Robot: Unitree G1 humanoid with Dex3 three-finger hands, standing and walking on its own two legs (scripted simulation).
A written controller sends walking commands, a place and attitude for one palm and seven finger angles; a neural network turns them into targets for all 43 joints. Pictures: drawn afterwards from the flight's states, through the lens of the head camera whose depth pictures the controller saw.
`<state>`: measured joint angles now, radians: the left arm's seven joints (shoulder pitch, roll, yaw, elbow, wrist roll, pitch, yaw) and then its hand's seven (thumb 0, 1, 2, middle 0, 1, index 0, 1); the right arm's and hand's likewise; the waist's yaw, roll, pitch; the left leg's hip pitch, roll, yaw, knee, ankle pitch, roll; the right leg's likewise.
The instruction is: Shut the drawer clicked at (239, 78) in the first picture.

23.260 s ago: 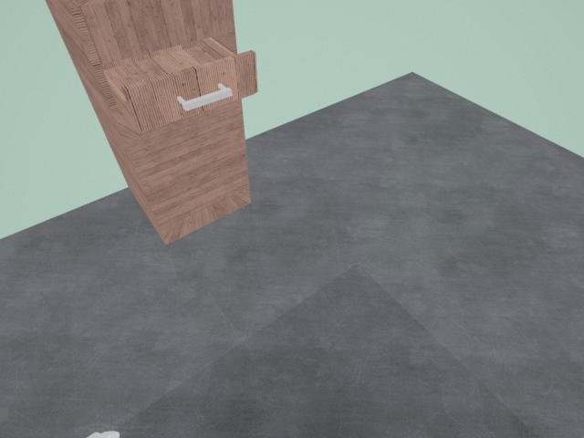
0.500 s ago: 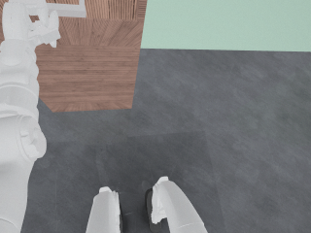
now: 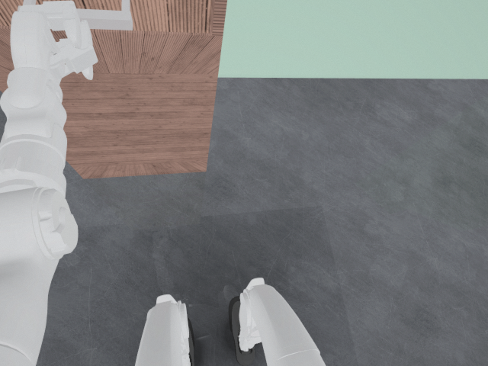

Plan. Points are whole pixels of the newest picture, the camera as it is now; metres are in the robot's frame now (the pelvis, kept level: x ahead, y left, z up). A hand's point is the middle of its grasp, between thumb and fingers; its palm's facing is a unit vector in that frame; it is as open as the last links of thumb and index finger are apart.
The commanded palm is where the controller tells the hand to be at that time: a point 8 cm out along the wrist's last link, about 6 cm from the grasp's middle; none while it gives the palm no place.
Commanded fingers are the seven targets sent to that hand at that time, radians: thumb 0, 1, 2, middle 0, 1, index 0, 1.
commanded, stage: pull the fist back off the drawer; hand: left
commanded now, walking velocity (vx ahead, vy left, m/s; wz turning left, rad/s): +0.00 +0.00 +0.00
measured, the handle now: (79, 8) +0.65 +0.17 +0.07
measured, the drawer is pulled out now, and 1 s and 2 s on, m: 0.00 0.00 0.00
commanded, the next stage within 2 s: draw the hand back to the body in 0.22 s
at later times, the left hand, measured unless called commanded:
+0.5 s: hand (80, 60) +0.53 +0.15 +0.09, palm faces +0.00 -1.00 -0.06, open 3.1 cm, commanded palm +0.49 +0.20 +0.11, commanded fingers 0.00 0.90 0.90 -1.40 -1.60 -1.40 -1.60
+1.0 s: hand out of the picture +0.37 +0.20 +0.18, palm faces +0.15 -0.96 -0.23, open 3.3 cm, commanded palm +0.33 +0.25 +0.20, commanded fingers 0.00 0.90 0.90 -1.40 -1.60 -1.40 -1.60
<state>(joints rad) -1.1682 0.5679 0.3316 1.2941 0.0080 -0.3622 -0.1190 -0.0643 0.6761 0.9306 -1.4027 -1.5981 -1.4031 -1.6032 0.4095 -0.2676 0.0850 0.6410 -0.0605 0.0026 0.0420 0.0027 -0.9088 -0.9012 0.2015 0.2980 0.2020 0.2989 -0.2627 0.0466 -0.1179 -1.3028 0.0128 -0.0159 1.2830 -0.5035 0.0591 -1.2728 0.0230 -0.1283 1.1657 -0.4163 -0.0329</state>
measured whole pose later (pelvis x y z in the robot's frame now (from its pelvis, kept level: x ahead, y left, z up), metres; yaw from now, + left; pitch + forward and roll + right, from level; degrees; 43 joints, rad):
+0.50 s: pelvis +0.06 +0.00 +0.04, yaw -1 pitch +25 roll -3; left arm -0.61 0.35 0.32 0.77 -0.11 -0.37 -0.13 -0.01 0.86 0.90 -1.40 -1.60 -1.40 -1.60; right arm 0.38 -0.25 0.01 0.56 0.00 0.09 0.06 0.00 -0.91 -0.90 0.20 0.30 0.20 0.30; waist -0.14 0.06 -0.15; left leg -0.98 0.02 0.05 1.08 -0.53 0.05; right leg -1.00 0.05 -0.05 1.00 -0.45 -0.03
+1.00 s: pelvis +0.07 -0.01 +0.10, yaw +1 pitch +5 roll -1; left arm 0.02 0.30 0.11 0.14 -0.10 -0.11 0.01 0.01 0.90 0.90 -1.40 -1.60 -1.40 -1.60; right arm 0.19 -0.24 0.03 0.52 0.05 0.04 -0.06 0.01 -0.91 -0.90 0.20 0.30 0.20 0.30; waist 0.00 0.04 -0.08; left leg -0.37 -0.03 0.02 0.67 -0.39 0.04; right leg -0.40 0.02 -0.05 0.65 -0.34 -0.03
